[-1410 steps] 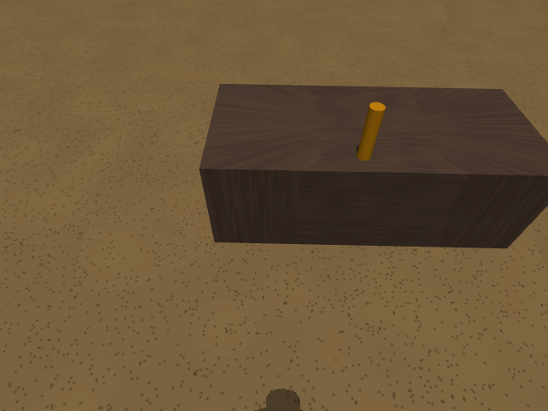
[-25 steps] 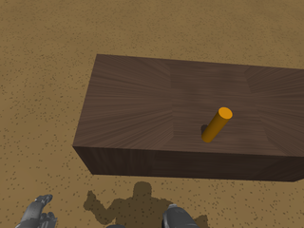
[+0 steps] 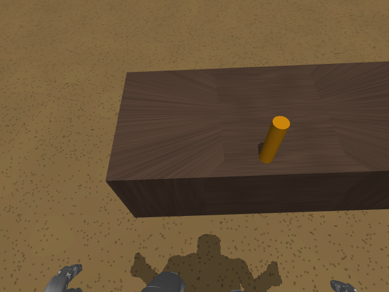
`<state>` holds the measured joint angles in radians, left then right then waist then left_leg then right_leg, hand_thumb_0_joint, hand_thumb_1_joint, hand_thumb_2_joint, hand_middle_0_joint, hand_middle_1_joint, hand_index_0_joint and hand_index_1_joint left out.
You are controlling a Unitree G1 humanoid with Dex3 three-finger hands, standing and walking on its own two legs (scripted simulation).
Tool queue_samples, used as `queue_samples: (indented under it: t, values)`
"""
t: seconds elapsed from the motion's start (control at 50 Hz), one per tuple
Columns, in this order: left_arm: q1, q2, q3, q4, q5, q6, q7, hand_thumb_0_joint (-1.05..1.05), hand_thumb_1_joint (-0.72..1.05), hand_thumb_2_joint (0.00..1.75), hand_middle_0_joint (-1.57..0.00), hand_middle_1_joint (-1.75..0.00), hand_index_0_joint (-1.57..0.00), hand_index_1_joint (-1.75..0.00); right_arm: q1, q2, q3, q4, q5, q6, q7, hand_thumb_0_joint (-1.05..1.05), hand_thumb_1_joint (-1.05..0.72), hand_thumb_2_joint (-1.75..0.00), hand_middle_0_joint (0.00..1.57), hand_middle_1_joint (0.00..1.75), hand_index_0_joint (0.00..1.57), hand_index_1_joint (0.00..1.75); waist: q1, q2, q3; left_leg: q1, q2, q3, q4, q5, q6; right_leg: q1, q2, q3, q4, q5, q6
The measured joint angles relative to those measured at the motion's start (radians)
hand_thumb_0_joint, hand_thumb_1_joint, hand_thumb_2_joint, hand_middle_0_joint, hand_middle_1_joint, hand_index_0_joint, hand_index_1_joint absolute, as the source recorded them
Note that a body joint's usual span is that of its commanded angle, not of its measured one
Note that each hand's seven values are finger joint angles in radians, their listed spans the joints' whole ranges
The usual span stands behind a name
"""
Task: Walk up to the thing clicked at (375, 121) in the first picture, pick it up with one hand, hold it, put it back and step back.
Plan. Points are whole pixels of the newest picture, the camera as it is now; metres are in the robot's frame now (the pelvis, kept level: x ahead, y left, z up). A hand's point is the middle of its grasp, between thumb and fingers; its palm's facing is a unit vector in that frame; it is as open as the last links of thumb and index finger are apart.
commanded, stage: step back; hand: right
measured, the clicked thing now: (272, 141) +0.59 -0.21 -0.21
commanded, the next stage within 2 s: none
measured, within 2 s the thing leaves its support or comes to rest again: neither
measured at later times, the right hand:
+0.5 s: hand out of the picture +0.01 -0.27 -0.13, palm faces -0.05 +0.89 -0.45, open 7.4 cm
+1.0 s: hand out of the picture -0.20 -0.30 -0.16, palm faces -0.13 +0.91 -0.40, open 7.4 cm
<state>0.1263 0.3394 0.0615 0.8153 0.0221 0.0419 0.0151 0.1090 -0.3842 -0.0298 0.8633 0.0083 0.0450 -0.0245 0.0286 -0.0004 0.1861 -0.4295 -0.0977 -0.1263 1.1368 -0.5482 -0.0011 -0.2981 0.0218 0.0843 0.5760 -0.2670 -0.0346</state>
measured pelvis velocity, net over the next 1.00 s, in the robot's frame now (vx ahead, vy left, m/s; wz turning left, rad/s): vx -0.28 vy -0.04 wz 0.06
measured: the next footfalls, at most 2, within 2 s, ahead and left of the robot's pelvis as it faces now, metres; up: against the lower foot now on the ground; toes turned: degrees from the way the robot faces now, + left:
left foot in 0.16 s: -0.01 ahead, +0.13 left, +0.00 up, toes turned +1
right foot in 0.56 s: -0.13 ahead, -0.15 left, +0.00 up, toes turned +1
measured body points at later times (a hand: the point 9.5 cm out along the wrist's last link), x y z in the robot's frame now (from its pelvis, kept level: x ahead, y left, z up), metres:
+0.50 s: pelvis -0.12 -0.01 -0.01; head -0.05 +0.02 +0.43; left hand -0.05 +0.32 -0.14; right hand +0.01 -0.32 -0.10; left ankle -0.05 +0.13 -0.73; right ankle -0.17 -0.16 -0.69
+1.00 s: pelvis -0.28 -0.04 -0.02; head -0.21 -0.02 +0.42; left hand -0.14 +0.28 -0.13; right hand -0.20 -0.35 -0.14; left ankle -0.28 +0.07 -0.74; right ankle -0.18 -0.15 -0.73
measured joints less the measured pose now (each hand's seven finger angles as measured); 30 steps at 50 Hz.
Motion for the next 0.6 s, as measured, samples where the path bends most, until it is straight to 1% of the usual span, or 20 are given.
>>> queue_samples:
  t: [0.04, 0.1, 0.12, 0.14, 0.16, 0.18, 0.2, 0.22, 0.24, 0.26, 0.3, 0.32, 0.36, 0.42, 0.48, 0.52, 0.54, 0.56, 0.58, 0.6]
  values:
    - [-0.004, -0.004, -0.003, -0.02, 0.005, 0.002, 0.002, 0.01, 0.9, 0.89, -0.2, -0.3, -0.2, -0.3, 0.005, -0.016, -0.001, -0.005, 0.0, -0.006, -0.005, 0.01, -0.9, -0.9, 0.21, 0.3, 0.2, 0.3, -0.001, 0.011, -0.006, 0.024, 0.014, -0.001, -0.056, 0.017, -0.009, -0.014, -0.001, -0.008, -0.005, 0.013, 0.007]
    - [-0.014, -0.001, -0.005, -0.049, 0.007, 0.004, 0.003, 0.01, 0.9, 0.89, -0.2, -0.3, -0.2, -0.3, 0.013, -0.029, -0.007, -0.007, -0.008, -0.013, -0.01, 0.01, -0.9, -0.9, 0.21, 0.3, 0.2, 0.3, -0.009, 0.019, -0.003, 0.09, 0.055, 0.041, -0.255, 0.04, -0.013, -0.037, -0.003, -0.033, 0.02, 0.016, 0.018]
    - [-0.018, 0.003, -0.005, -0.058, 0.005, 0.006, 0.002, 0.01, 0.9, 0.89, -0.2, -0.3, -0.2, -0.3, 0.017, -0.03, -0.009, -0.006, -0.011, -0.017, -0.009, 0.01, -0.9, -0.9, 0.21, 0.3, 0.2, 0.3, -0.014, 0.018, -0.001, 0.117, 0.068, 0.059, -0.342, 0.072, -0.011, -0.048, -0.005, -0.043, 0.039, 0.012, 0.023]
    - [-0.021, 0.01, -0.005, -0.065, 0.001, 0.01, 0.0, 0.01, 0.9, 0.89, -0.2, -0.3, -0.2, -0.3, 0.022, -0.029, -0.011, -0.006, -0.015, -0.022, -0.007, 0.01, -0.9, -0.9, 0.21, 0.3, 0.2, 0.3, -0.018, 0.013, 0.001, 0.149, 0.077, 0.077, -0.439, 0.131, -0.007, -0.061, -0.007, -0.052, 0.067, 0.002, 0.028]
    - [-0.028, 0.022, -0.004, -0.067, -0.002, 0.015, -0.003, 0.01, 0.9, 0.89, -0.2, -0.3, -0.2, -0.3, 0.022, -0.02, -0.015, -0.001, -0.021, -0.027, -0.007, 0.01, -0.9, -0.9, 0.2, 0.3, 0.2, 0.3, -0.019, -0.007, 0.01, 0.17, 0.07, 0.091, -0.496, 0.202, 0.002, -0.074, -0.018, -0.052, 0.101, -0.01, 0.035]
    - [-0.034, 0.037, 0.001, -0.064, -0.005, 0.021, -0.004, 0.01, 0.9, 0.89, -0.2, -0.3, -0.2, -0.3, 0.019, -0.001, -0.016, 0.006, -0.029, -0.029, -0.005, 0.01, -0.9, -0.9, 0.2, 0.3, 0.2, 0.3, -0.007, -0.048, 0.024, 0.181, 0.05, 0.112, -0.504, 0.217, 0.01, -0.082, -0.034, -0.03, 0.13, -0.016, 0.035]
    - [-0.033, 0.046, 0.007, -0.057, -0.008, 0.027, -0.003, 0.01, 0.9, 0.89, -0.2, -0.3, -0.2, -0.3, 0.021, 0.013, -0.012, 0.008, -0.037, -0.029, 0.001, 0.01, -0.9, -0.9, 0.2, 0.3, 0.2, 0.3, 0.004, -0.073, 0.027, 0.182, 0.045, 0.128, -0.502, 0.216, 0.015, -0.096, -0.023, 0.005, 0.17, -0.075, 0.026]
    - [-0.028, 0.047, 0.012, -0.046, -0.007, 0.034, 0.001, 0.01, 0.9, 0.89, -0.2, -0.3, -0.2, -0.3, 0.027, 0.021, -0.007, 0.005, -0.041, -0.029, 0.009, 0.01, -0.9, -0.9, 0.2, 0.3, 0.2, 0.3, 0.002, -0.075, 0.02, 0.174, 0.055, 0.127, -0.494, 0.214, 0.018, -0.115, 0.013, 0.033, 0.239, -0.167, 0.023]
    - [-0.022, 0.047, 0.014, -0.033, -0.004, 0.04, 0.004, 0.01, 0.9, 0.89, -0.2, -0.3, -0.2, -0.3, 0.035, 0.025, -0.003, 0.002, -0.041, -0.031, 0.015, 0.01, -0.9, -0.9, 0.21, 0.3, 0.2, 0.3, -0.009, -0.065, 0.012, 0.166, 0.07, 0.113, -0.491, 0.217, 0.022, -0.133, 0.051, 0.043, 0.327, -0.233, 0.022]
    - [-0.016, 0.047, 0.015, -0.021, -0.003, 0.044, 0.005, 0.01, 0.9, 0.89, -0.2, -0.3, -0.2, -0.3, 0.043, 0.028, -0.001, 0.001, -0.043, -0.032, 0.017, 0.01, -0.9, -0.9, 0.21, 0.3, 0.2, 0.3, -0.019, -0.055, 0.004, 0.162, 0.085, 0.098, -0.499, 0.227, 0.023, -0.148, 0.081, 0.047, 0.415, -0.265, 0.022]
    - [0.003, 0.052, 0.02, -0.011, -0.008, 0.044, 0.0, 0.01, 0.9, 0.89, -0.2, -0.3, -0.2, -0.3, 0.05, 0.035, 0.002, 0.001, -0.047, -0.029, 0.017, 0.01, -0.9, -0.9, 0.21, 0.3, 0.2, 0.3, -0.016, -0.054, -0.011, 0.162, 0.107, 0.097, -0.542, 0.261, 0.02, -0.172, 0.116, 0.068, 0.557, -0.259, 0.022]
    - [0.016, 0.056, 0.023, -0.011, -0.01, 0.041, -0.003, 0.01, 0.9, 0.89, -0.2, -0.3, -0.2, -0.3, 0.051, 0.037, 0.001, -0.001, -0.047, -0.028, 0.016, 0.01, -0.9, -0.9, 0.21, 0.3, 0.2, 0.3, -0.009, -0.057, -0.017, 0.16, 0.115, 0.104, -0.562, 0.278, 0.018, -0.178, 0.122, 0.078, 0.603, -0.242, 0.023]
    - [0.04, 0.062, 0.03, -0.008, -0.009, 0.037, -0.009, 0.01, 0.9, 0.89, -0.2, -0.3, -0.2, -0.3, 0.047, 0.035, -0.003, -0.012, -0.045, -0.03, 0.015, 0.01, -0.9, -0.9, 0.21, 0.3, 0.2, 0.3, -0.002, -0.059, -0.02, 0.148, 0.127, 0.112, -0.584, 0.304, 0.014, -0.17, 0.12, 0.093, 0.65, -0.218, 0.038]
    - [0.065, 0.069, 0.038, 0.0, -0.003, 0.036, -0.011, 0.01, 0.9, 0.89, -0.2, -0.3, -0.2, -0.3, 0.034, 0.029, -0.01, -0.039, -0.038, -0.036, 0.01, 0.01, -0.89, -0.9, 0.21, 0.3, 0.2, 0.3, 0.004, -0.06, -0.009, 0.123, 0.139, 0.124, -0.587, 0.33, 0.01, -0.125, 0.094, 0.104, 0.607, -0.213, 0.063]
    - [0.08, 0.074, 0.037, 0.012, -0.002, 0.038, -0.013, 0.01, 0.9, 0.89, -0.2, -0.3, -0.2, -0.3, 0.015, 0.019, -0.013, -0.066, -0.036, -0.037, 0.009, 0.01, -0.89, -0.9, 0.21, 0.3, 0.2, 0.3, 0.007, -0.054, 0.009, 0.092, 0.154, 0.141, -0.562, 0.342, 0.005, -0.064, 0.051, 0.08, 0.465, -0.232, 0.076]
    - [0.086, 0.073, 0.034, 0.019, -0.003, 0.034, -0.017, 0.01, 0.9, 0.89, -0.2, -0.3, -0.2, -0.3, 0.005, 0.008, -0.014, -0.081, -0.039, -0.031, 0.011, 0.01, -0.89, -0.9, 0.21, 0.3, 0.2, 0.3, 0.008, -0.046, 0.014, 0.064, 0.165, 0.151, -0.531, 0.344, -0.004, -0.014, 0.016, 0.046, 0.318, -0.225, 0.073]
    - [0.088, 0.071, 0.033, 0.023, -0.003, 0.03, -0.019, 0.01, 0.9, 0.89, -0.2, -0.3, -0.2, -0.3, -0.001, 0.001, -0.015, -0.087, -0.039, -0.027, 0.012, 0.01, -0.89, -0.9, 0.21, 0.3, 0.2, 0.3, 0.009, -0.04, 0.014, 0.047, 0.171, 0.156, -0.509, 0.342, -0.011, 0.015, 0.002, 0.027, 0.236, -0.204, 0.067]
    - [0.091, 0.068, 0.032, 0.027, -0.003, 0.024, -0.021, 0.01, 0.9, 0.89, -0.2, -0.3, -0.2, -0.3, -0.005, -0.007, -0.015, -0.091, -0.038, -0.021, 0.014, 0.01, -0.89, -0.9, 0.21, 0.3, 0.2, 0.3, 0.01, -0.032, 0.012, 0.028, 0.177, 0.159, -0.482, 0.338, -0.018, 0.048, -0.008, 0.009, 0.143, -0.157, 0.059]
    - [0.084, 0.052, 0.033, 0.04, 0.0, 0.018, -0.02, 0.01, 0.9, 0.89, -0.2, -0.3, -0.2, -0.3, -0.015, -0.021, -0.018, -0.087, -0.035, -0.014, 0.013, 0.01, -0.89, -0.9, 0.21, 0.3, 0.2, 0.3, 0.004, 0.004, 0.021, 0.013, 0.197, 0.142, -0.452, 0.333, -0.025, 0.066, 0.009, -0.012, 0.106, -0.137, 0.049]
    - [0.078, 0.031, 0.029, 0.05, 0.005, 0.015, -0.022, 0.01, 0.9, 0.89, -0.2, -0.3, -0.2, -0.3, -0.019, -0.036, -0.025, -0.079, -0.03, -0.005, 0.011, 0.01, -0.9, -0.9, 0.21, 0.3, 0.2, 0.3, -0.012, 0.053, 0.029, 0.0, 0.214, 0.106, -0.429, 0.329, -0.012, 0.076, 0.034, -0.042, 0.098, -0.124, 0.04]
